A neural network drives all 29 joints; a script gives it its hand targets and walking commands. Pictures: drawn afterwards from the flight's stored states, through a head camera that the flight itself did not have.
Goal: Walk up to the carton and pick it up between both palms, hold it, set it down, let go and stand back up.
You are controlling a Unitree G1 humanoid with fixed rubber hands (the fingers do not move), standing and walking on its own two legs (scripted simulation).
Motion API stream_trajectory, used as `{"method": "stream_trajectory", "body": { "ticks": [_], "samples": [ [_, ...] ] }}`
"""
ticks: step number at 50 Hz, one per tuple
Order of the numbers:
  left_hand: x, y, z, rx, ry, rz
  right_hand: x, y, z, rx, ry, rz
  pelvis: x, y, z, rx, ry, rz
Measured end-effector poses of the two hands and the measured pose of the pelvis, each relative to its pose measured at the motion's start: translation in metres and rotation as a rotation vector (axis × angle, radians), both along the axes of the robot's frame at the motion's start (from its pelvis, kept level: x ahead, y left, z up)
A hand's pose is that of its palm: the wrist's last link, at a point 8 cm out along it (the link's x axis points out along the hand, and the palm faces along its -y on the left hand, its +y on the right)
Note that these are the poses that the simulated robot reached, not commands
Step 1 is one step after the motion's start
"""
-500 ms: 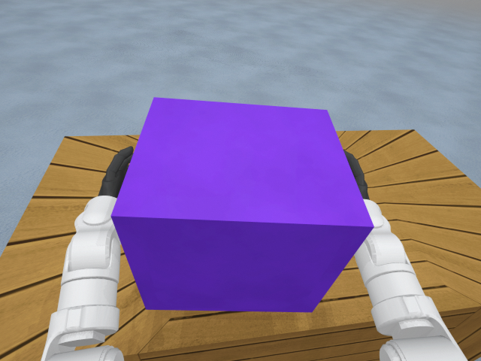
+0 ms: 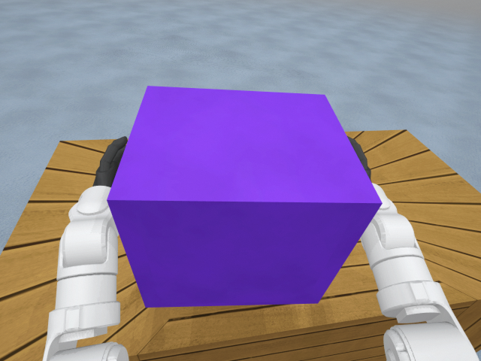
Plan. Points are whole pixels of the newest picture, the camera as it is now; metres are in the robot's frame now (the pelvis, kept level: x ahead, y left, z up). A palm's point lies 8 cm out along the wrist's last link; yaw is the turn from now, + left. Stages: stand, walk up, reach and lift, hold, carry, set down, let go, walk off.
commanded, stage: reach and lift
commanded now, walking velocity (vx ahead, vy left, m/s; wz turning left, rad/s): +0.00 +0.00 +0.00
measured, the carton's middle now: (236, 199) +0.36 +0.01 +0.13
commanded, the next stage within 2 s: hold in 0.60 s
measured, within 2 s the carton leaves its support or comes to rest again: neither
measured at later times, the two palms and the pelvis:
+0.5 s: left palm (103, 180) +0.34 +0.21 +0.18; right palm (356, 170) +0.36 -0.18 +0.20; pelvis +0.00 +0.00 +0.00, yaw +1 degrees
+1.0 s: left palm (104, 167) +0.35 +0.21 +0.20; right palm (362, 155) +0.37 -0.18 +0.23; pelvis +0.00 +0.00 +0.00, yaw +0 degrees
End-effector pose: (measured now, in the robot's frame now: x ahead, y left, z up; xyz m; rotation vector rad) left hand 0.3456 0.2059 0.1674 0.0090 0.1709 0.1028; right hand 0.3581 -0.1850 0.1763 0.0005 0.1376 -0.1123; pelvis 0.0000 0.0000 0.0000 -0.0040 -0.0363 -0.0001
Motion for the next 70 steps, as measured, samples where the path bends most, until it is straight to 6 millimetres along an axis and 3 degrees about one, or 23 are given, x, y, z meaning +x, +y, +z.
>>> {"method": "stream_trajectory", "body": {
  "ticks": [52, 70],
  "samples": [
    [0.001, 0.001, 0.037, -0.027, -0.020, 0.026, 0.011, 0.002, 0.051, 0.011, -0.017, 0.015, 0.003, -0.004, 0.000, -0.002, -0.005, 0.006],
    [-0.006, 0.003, 0.036, -0.016, -0.024, 0.019, 0.003, 0.004, 0.051, 0.020, -0.021, 0.011, 0.000, 0.001, 0.000, -0.004, -0.019, 0.003]
  ]
}}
